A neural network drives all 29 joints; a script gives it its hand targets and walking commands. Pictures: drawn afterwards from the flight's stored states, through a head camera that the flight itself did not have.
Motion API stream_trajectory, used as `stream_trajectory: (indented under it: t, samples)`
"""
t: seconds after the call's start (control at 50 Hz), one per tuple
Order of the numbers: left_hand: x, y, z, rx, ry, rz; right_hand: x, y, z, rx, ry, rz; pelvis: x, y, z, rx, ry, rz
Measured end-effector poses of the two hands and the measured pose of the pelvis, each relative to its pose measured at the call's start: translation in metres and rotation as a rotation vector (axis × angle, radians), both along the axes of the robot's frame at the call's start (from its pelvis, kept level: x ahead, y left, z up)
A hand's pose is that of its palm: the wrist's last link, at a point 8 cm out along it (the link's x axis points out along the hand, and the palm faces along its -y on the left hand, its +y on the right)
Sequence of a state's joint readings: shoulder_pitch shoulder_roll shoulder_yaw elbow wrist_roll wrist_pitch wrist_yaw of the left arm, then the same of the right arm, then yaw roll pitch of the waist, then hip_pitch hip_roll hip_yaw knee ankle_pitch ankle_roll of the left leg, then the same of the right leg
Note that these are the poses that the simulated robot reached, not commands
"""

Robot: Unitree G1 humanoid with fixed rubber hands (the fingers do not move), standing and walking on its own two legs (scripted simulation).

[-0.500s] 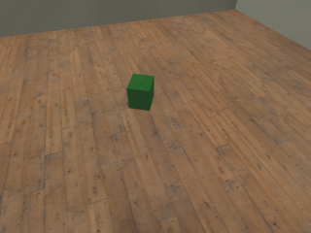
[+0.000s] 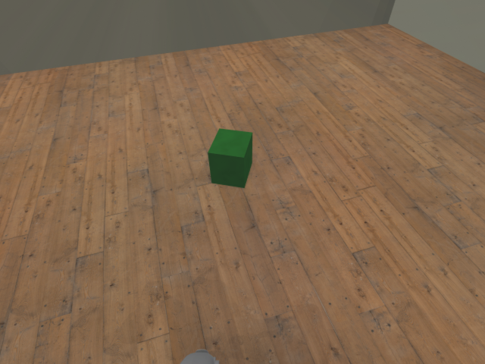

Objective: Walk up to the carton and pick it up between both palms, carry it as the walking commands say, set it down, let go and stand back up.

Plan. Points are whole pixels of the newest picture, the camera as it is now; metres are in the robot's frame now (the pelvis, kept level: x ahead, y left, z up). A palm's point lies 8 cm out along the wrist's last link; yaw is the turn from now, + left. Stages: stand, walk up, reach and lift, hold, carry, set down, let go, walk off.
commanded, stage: walk up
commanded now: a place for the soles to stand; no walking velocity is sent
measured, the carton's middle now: (231, 158) +1.34 +0.05 -0.64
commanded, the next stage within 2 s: none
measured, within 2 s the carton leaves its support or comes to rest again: neither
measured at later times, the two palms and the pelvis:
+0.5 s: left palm (75, 301) +0.29 +0.34 -0.09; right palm (393, 301) +0.27 -0.29 -0.10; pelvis +0.19 +0.03 -0.03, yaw +0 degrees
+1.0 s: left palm (83, 222) +0.50 +0.40 -0.11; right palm (336, 211) +0.48 -0.22 -0.08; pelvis +0.39 +0.09 -0.03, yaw -3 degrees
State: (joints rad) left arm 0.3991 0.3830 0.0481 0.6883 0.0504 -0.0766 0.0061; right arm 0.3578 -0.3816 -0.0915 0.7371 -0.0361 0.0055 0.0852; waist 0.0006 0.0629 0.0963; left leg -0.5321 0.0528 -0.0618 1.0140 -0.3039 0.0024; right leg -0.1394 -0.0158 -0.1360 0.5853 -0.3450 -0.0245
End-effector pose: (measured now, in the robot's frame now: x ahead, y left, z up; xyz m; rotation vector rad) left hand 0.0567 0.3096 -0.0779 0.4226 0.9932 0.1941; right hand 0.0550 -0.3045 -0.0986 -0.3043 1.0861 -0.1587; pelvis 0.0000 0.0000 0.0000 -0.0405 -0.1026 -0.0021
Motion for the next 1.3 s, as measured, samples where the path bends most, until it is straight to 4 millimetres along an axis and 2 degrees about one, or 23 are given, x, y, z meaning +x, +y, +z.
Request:
stream_trajectory:
  t: [0.1,0.18,0.22,0.26,0.32,0.44,0.48,0.54,0.6,0.7,0.78,0.84,0.88,0.94,1.04,1.12,1.16,1.2,1.3]
  samples:
    - [0.013,0.018,-0.009,-0.015,0.015,0.042,0.082,0.016,0.020,-0.024,-0.080,0.106,0.040,0.010,-0.002,-0.007,0.005,0.046]
    - [0.039,0.039,-0.032,-0.037,0.030,0.067,0.150,0.030,0.027,-0.085,-0.169,0.165,0.080,0.028,-0.018,0.014,0.021,0.058]
    - [0.057,0.044,-0.044,-0.056,0.050,0.074,0.176,0.034,0.028,-0.119,-0.218,0.166,0.093,0.034,-0.027,0.038,0.024,0.052]
    - [0.080,0.045,-0.050,-0.066,0.066,0.051,0.193,0.038,0.029,-0.132,-0.253,0.145,0.104,0.036,-0.030,0.065,0.022,0.043]
    - [0.122,0.042,-0.049,-0.075,0.043,0.005,0.204,0.042,0.029,-0.133,-0.255,0.134,0.121,0.036,-0.029,0.090,0.019,0.036]
    - [0.204,0.026,-0.022,-0.066,-0.034,-0.096,0.209,0.029,0.013,-0.102,-0.189,0.084,0.163,0.033,-0.024,0.088,0.014,-0.001]
    - [0.225,0.025,-0.014,-0.036,-0.076,-0.113,0.214,0.021,0.002,-0.091,-0.165,0.063,0.181,0.029,-0.028,0.064,0.010,0.000]
    - [0.244,0.033,-0.005,0.020,-0.116,-0.088,0.232,0.020,-0.010,-0.067,-0.117,0.040,0.206,0.029,-0.031,0.047,0.010,0.008]
    - [0.252,0.044,0.005,0.055,-0.108,-0.043,0.265,0.028,-0.007,-0.044,-0.119,0.069,0.230,0.035,-0.025,0.033,0.003,0.017]
    - [0.261,0.068,0.009,0.060,-0.041,0.001,0.333,0.053,0.006,-0.034,-0.151,0.143,0.272,0.053,-0.017,0.027,0.004,0.030]
    - [0.280,0.095,-0.007,0.038,0.009,0.028,0.391,0.077,0.014,-0.057,-0.189,0.191,0.312,0.073,-0.023,0.031,0.011,0.036]
    - [0.307,0.109,-0.029,0.015,0.054,0.039,0.423,0.086,0.015,-0.106,-0.244,0.184,0.338,0.087,-0.036,0.056,0.018,0.015]
    - [0.334,0.111,-0.038,0.003,0.073,0.017,0.433,0.089,0.017,-0.123,-0.263,0.152,0.351,0.090,-0.038,0.079,0.014,-0.003]
    - [0.386,0.105,-0.040,-0.018,0.042,-0.037,0.434,0.089,0.020,-0.137,-0.245,0.114,0.370,0.091,-0.034,0.097,0.010,-0.018]
    - [0.477,0.081,-0.023,-0.048,-0.047,-0.161,0.419,0.075,0.016,-0.145,-0.150,0.039,0.405,0.090,-0.027,0.096,0.008,-0.054]
    - [0.538,0.066,-0.007,-0.025,-0.139,-0.238,0.414,0.059,0.001,-0.133,-0.076,-0.029,0.439,0.084,-0.031,0.056,0.006,-0.067]
    - [0.559,0.067,-0.001,0.003,-0.187,-0.240,0.421,0.057,-0.008,-0.118,-0.038,-0.062,0.456,0.082,-0.035,0.045,0.008,-0.060]
    - [0.571,0.074,0.004,0.025,-0.212,-0.212,0.439,0.061,-0.011,-0.103,-0.024,-0.057,0.471,0.084,-0.034,0.037,0.000,-0.055]
    - [0.577,0.099,0.007,0.048,-0.159,-0.138,0.513,0.083,-0.003,-0.074,-0.081,0.012,0.509,0.098,-0.025,0.027,-0.008,-0.031]
